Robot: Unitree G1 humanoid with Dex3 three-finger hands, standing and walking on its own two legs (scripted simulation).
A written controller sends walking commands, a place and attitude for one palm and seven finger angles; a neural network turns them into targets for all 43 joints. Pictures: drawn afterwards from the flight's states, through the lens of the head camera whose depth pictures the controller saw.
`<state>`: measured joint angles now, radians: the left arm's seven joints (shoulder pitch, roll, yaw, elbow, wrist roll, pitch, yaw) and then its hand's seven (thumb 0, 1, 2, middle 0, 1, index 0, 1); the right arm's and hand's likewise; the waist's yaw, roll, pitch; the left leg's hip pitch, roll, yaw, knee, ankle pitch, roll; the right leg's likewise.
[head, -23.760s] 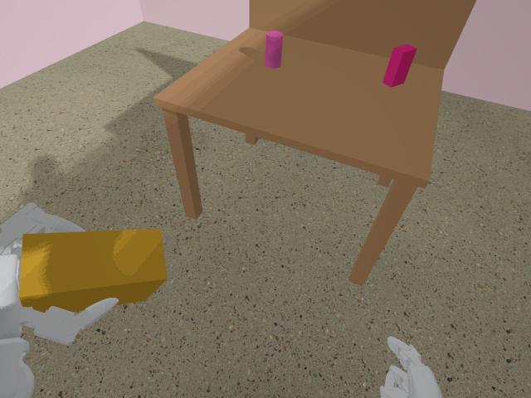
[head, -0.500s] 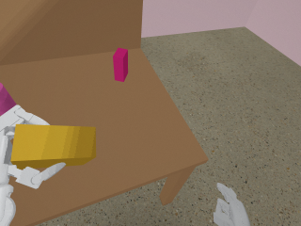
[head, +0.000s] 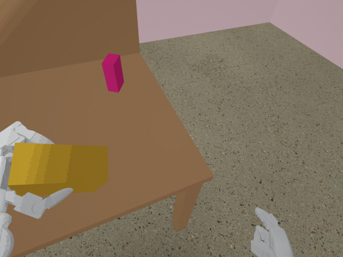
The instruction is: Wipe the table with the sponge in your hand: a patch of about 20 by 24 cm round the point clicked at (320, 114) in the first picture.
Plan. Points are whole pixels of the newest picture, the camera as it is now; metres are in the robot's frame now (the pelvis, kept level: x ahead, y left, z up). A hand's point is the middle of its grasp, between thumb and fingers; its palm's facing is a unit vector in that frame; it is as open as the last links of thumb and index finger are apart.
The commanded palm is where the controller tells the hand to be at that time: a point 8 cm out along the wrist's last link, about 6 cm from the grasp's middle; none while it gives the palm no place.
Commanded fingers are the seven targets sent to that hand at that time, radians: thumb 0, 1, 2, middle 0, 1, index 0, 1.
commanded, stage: come to a stop and stand still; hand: left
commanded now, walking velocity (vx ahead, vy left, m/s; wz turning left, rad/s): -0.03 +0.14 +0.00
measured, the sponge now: (75, 171) +0.24 +0.19 +0.13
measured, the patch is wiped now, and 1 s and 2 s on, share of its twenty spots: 0.00 0.00 0.00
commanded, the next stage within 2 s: look again from close up in 1.16 s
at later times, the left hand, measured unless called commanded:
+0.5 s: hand (38, 164) +0.23 +0.25 +0.16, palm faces +0.34 -0.82 -0.45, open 10.2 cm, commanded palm +0.17 +0.29 +0.18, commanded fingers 0.00 0.10 1.30 -1.20 -1.60 -1.20 -1.60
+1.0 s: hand out of the picture +0.21 +0.35 +0.17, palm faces +0.42 -0.84 -0.34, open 10.2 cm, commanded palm +0.15 +0.37 +0.18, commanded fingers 0.00 0.10 1.30 -1.20 -1.60 -1.20 -1.60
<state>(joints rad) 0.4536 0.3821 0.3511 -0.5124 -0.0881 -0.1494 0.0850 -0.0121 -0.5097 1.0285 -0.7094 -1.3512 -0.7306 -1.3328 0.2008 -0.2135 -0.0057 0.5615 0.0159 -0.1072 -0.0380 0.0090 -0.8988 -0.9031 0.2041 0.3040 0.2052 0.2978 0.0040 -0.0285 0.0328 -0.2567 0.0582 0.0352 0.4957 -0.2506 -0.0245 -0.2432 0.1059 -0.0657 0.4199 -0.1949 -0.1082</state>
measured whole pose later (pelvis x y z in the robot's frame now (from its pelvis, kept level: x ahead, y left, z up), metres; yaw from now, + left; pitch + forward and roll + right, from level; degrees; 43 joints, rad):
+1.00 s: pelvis -0.01 +0.09 +0.00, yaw +1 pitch -1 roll -1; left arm 0.35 0.40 0.38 -0.47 -0.03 -0.27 0.10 -0.01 -0.51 1.03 -0.72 -1.34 -0.74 -1.32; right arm 0.22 -0.16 0.04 0.60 0.00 -0.19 0.00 0.01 -0.90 -0.90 0.20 0.30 0.21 0.30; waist 0.05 -0.09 0.08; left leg -0.22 -0.09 0.05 0.44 -0.22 0.10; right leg -0.24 -0.03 -0.02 0.48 -0.22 -0.01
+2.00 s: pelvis -0.02 +0.05 +0.00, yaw +1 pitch +1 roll -2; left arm 0.19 0.55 0.42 -0.34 0.00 -0.24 0.05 -0.01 -0.52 1.03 -0.72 -1.33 -0.74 -1.31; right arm 0.22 -0.23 0.00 0.60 0.00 -0.14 -0.03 0.01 -0.90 -0.90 0.20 0.30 0.20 0.30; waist 0.06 -0.02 0.07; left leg -0.30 -0.01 0.01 0.51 -0.22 0.04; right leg -0.23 0.06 -0.07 0.41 -0.20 -0.05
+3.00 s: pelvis -0.01 +0.06 +0.00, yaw +0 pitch +0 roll -1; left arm 0.42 0.38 0.34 -0.41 -0.05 -0.21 0.06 -0.01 -0.51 1.03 -0.72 -1.33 -0.74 -1.32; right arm 0.24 -0.21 0.03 0.57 0.02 -0.11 -0.04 0.01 -0.90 -0.90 0.20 0.30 0.20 0.30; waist 0.01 -0.02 0.00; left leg -0.23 -0.02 0.04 0.44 -0.21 0.05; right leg -0.19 0.05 -0.05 0.38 -0.20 -0.04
